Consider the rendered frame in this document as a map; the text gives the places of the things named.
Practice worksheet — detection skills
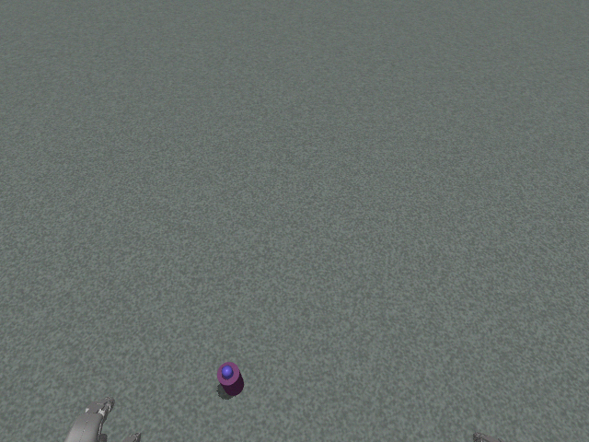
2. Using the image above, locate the bottle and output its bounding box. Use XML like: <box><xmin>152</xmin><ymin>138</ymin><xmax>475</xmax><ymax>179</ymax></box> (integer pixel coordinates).
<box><xmin>217</xmin><ymin>362</ymin><xmax>244</xmax><ymax>396</ymax></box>

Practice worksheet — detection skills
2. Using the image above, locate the left robot hand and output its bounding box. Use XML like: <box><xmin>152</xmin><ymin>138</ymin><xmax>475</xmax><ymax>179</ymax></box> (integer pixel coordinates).
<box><xmin>64</xmin><ymin>397</ymin><xmax>141</xmax><ymax>442</ymax></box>

